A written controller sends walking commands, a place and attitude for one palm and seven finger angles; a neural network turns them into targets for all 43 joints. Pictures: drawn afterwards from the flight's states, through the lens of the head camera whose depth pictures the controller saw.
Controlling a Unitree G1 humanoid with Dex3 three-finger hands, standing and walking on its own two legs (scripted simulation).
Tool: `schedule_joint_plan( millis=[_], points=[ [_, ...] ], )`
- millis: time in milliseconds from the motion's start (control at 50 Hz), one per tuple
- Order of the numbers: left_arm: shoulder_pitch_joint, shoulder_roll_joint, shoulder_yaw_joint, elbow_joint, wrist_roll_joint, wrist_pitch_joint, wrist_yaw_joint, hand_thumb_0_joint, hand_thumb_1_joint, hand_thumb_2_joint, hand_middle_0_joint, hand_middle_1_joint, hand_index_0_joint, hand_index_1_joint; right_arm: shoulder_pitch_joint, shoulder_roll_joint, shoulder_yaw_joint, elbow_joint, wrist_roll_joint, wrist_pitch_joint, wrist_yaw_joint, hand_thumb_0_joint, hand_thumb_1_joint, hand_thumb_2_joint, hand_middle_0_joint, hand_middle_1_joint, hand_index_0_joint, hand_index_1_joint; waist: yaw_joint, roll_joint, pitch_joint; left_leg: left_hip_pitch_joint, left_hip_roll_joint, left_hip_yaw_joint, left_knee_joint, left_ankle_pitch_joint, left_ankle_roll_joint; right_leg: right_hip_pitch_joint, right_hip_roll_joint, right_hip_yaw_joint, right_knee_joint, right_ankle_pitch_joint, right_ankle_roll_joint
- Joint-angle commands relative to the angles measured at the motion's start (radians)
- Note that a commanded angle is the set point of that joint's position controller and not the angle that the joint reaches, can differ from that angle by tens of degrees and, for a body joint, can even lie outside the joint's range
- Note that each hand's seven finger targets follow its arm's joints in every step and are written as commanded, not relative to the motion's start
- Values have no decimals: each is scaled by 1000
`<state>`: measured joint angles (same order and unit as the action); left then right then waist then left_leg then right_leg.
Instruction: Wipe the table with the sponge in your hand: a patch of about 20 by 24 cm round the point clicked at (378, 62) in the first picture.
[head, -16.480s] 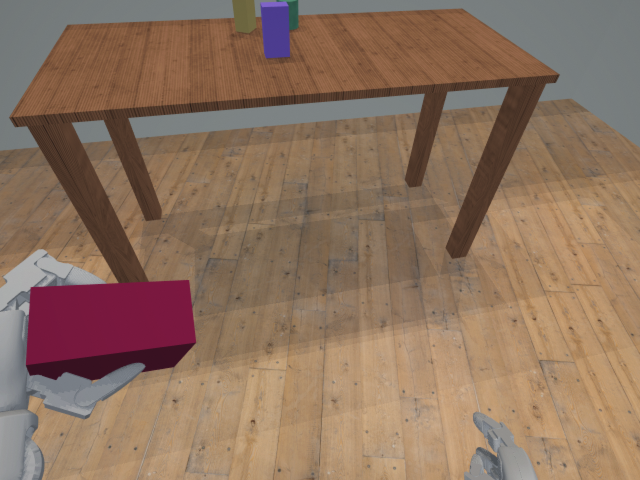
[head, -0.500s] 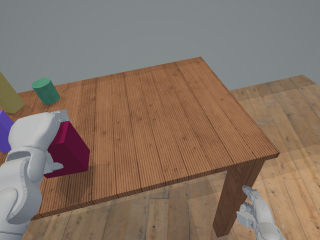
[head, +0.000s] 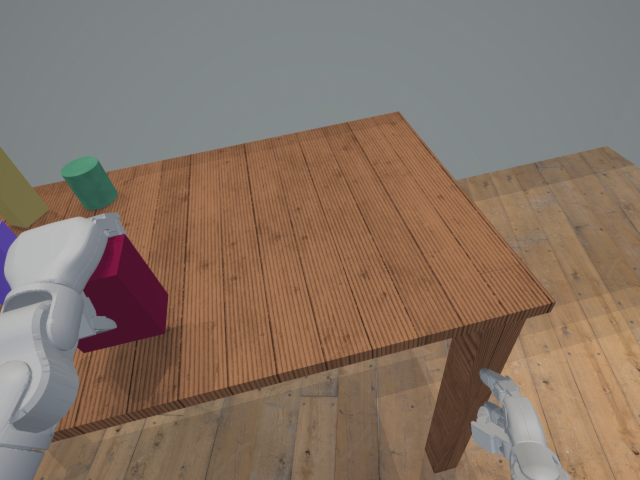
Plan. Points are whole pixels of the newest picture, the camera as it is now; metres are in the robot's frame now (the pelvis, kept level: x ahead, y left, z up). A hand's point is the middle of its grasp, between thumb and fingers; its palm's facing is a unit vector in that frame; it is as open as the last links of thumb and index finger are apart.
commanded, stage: move the sponge above the wiping area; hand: left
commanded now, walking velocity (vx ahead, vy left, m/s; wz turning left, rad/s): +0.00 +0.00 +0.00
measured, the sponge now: (112, 305) +0.26 +0.31 +0.11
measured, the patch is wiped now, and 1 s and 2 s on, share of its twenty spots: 0.00 0.00 0.00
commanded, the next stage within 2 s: lower the sponge onto the table in 1.84 s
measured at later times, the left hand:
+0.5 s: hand (88, 296) +0.24 +0.31 +0.15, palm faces +0.02 -0.04 -1.00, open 10.2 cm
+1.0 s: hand (97, 307) +0.23 +0.30 +0.15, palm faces +0.04 -0.04 -1.00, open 10.2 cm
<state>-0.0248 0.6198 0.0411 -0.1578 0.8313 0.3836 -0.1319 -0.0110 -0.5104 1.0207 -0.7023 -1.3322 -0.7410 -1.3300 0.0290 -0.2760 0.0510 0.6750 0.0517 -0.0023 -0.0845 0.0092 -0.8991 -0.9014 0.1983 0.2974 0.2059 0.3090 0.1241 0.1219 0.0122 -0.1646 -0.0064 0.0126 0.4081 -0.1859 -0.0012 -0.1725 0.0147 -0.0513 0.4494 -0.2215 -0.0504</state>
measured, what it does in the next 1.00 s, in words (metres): stands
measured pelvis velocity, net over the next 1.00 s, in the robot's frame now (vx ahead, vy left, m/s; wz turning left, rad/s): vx -0.01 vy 0.01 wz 0.01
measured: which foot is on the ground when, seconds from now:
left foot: down 0.00-1.00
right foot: down 0.00-1.00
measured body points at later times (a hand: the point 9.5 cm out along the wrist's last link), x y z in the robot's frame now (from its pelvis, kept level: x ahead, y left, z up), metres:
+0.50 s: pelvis +0.00 +0.00 +0.00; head -0.01 -0.05 +0.45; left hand +0.24 +0.31 +0.20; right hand +0.25 -0.20 -0.09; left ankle +0.02 +0.12 -0.74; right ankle +0.02 -0.09 -0.74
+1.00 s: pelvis -0.01 +0.01 +0.00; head -0.02 -0.04 +0.45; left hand +0.22 +0.29 +0.20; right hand +0.24 -0.19 -0.08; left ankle +0.02 +0.12 -0.74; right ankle +0.02 -0.09 -0.74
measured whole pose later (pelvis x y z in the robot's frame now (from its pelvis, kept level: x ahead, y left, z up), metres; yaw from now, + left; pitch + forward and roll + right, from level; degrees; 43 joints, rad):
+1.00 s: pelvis -0.01 +0.01 +0.00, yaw +0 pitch -5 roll +1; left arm 0.05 0.62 -0.01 -0.24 0.84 0.32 -0.16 -0.01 -0.51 1.02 -0.70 -1.33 -0.74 -1.33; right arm 0.04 -0.28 0.05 0.68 0.04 -0.01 -0.10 0.01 -0.90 -0.90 0.20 0.30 0.20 0.30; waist 0.14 0.11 0.02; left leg -0.16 -0.02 0.01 0.42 -0.18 0.01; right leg -0.16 0.01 -0.05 0.45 -0.22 -0.04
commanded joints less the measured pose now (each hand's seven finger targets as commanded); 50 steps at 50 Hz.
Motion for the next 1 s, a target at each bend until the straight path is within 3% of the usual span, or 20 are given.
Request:
schedule_joint_plan(
  millis=[0,60,100,120,160,200,340,420,440,500,520,580,600,720,760,820,880,900,920,980],
  points=[
    [-209,260,141,-217,26,11,6,0,100,1300,-1200,-1600,-1200,-1600,-267,-84,-23,-203,7,-55,-11,0,-900,-900,200,300,200,300,12,-71,-194,41,-20,-82,-24,127,31,55,-27,157,-87,93,-24],
    [-209,257,131,-267,37,-30,6,0,100,1300,-1200,-1600,-1200,-1600,-225,-81,-28,-207,-6,-59,-12,0,-900,-900,200,300,200,300,15,-50,-220,61,-21,-80,-20,143,36,62,-38,128,-83,103,-16],
    [-245,300,176,-299,40,-45,23,0,100,1300,-1200,-1600,-1200,-1600,-253,-75,-22,-210,-4,-67,-18,0,-900,-900,200,300,200,300,21,-32,-209,70,-22,-94,-25,129,33,56,-24,168,-96,72,-32],
    [-289,296,170,-293,48,-59,37,0,100,1300,-1200,-1600,-1200,-1600,-224,-74,-24,-199,-9,-69,-21,0,-900,-900,200,300,200,300,12,-32,-222,73,-22,-86,-21,141,33,58,-32,147,-94,78,-27],
    [-247,317,209,-231,46,-62,59,0,100,1300,-1200,-1600,-1200,-1600,-203,-81,-34,-184,-12,-64,-22,0,-900,-900,200,300,200,300,22,-62,-205,67,-21,-85,-25,142,29,60,-31,150,-102,81,-26],
    [-255,355,254,-255,32,-54,75,0,100,1300,-1200,-1600,-1200,-1600,-250,-80,-30,-191,-7,-68,-21,0,-900,-900,200,300,200,300,37,-35,-213,65,-24,-93,-25,147,24,79,-24,191,-99,92,-42],
    [-210,252,138,-148,6,15,23,0,100,1300,-1200,-1600,-1200,-1600,-236,-92,-29,-185,5,-50,-16,0,-900,-900,200,300,200,300,9,-74,-169,22,-20,-76,-26,107,26,50,-41,142,-100,74,-14],
    [-249,231,87,-226,20,-17,-18,0,100,1300,-1200,-1600,-1200,-1600,-236,-82,-22,-203,4,-64,-24,0,-900,-900,200,300,200,300,-2,-41,-205,50,-20,-81,-21,93,36,43,-40,128,-93,49,-15],
    [-245,263,116,-209,29,-34,-15,0,100,1300,-1200,-1600,-1200,-1600,-221,-84,-25,-193,1,-67,-25,0,-900,-900,200,300,200,300,-4,-71,-190,49,-18,-87,-20,93,34,34,-38,132,-99,46,-14],
    [-271,319,183,-316,40,-84,12,0,100,1300,-1200,-1600,-1200,-1600,-253,-73,-22,-209,-5,-80,-29,0,-900,-900,200,300,200,300,21,-30,-228,83,-20,-102,-25,110,34,56,-23,170,-98,45,-34],
    [-287,316,190,-317,44,-98,32,0,100,1300,-1200,-1600,-1200,-1600,-222,-70,-26,-201,-15,-80,-30,0,-900,-900,200,300,200,300,22,-24,-254,86,-21,-94,-21,141,33,77,-32,145,-89,74,-32],
    [-207,347,267,-259,31,-87,83,0,100,1300,-1200,-1600,-1200,-1600,-204,-78,-38,-187,-17,-66,-19,0,-900,-900,200,300,200,300,44,-36,-222,63,-17,-93,-28,174,21,93,-35,153,-88,122,-34],
    [-203,366,294,-254,19,-66,93,0,100,1300,-1200,-1600,-1200,-1600,-248,-79,-33,-185,-10,-67,-16,0,-900,-900,200,300,200,300,52,-21,-198,49,-19,-102,-29,160,16,89,-23,193,-94,105,-49],
    [-174,235,148,-194,3,44,52,0,100,1300,-1200,-1600,-1200,-1600,-261,-91,-30,-190,5,-44,-4,0,-900,-900,200,300,200,300,27,-49,-178,16,-16,-79,-40,119,20,69,-35,136,-89,83,-24],
    [-146,199,91,-243,6,47,12,0,100,1300,-1200,-1600,-1200,-1600,-256,-88,-30,-204,7,-44,-4,0,-900,-900,200,300,200,300,15,-61,-194,31,-17,-80,-36,118,28,64,-37,121,-85,93,-12],
    [-204,211,73,-274,25,22,-16,0,100,1300,-1200,-1600,-1200,-1600,-255,-82,-19,-210,5,-54,-12,0,-900,-900,200,300,200,300,2,-58,-179,27,-13,-87,-36,71,33,39,-36,121,-90,29,-16],
    [-239,298,150,-296,49,-45,5,0,100,1300,-1200,-1600,-1200,-1600,-224,-82,-26,-201,-7,-61,-24,0,-900,-900,200,300,200,300,12,-53,-197,55,-19,-99,-35,81,36,43,-32,131,-97,23,-19],
    [-269,348,205,-323,51,-58,21,0,100,1300,-1200,-1600,-1200,-1600,-255,-79,-22,-203,-6,-74,-29,0,-900,-900,200,300,200,300,21,-44,-205,63,-19,-109,-34,73,33,49,-18,179,-103,7,-37],
    [-299,342,205,-315,57,-76,39,0,100,1300,-1200,-1600,-1200,-1600,-225,-75,-23,-197,-14,-75,-31,0,-900,-900,200,300,200,300,22,-27,-233,65,-22,-103,-33,101,31,71,-27,149,-96,29,-35],
    [-275,327,226,-245,38,-81,80,0,100,1300,-1200,-1600,-1200,-1600,-213,-75,-32,-177,-11,-63,-27,0,-900,-900,200,300,200,300,28,-12,-182,63,-19,-101,-47,112,20,56,-25,148,-114,41,-35]
  ],
)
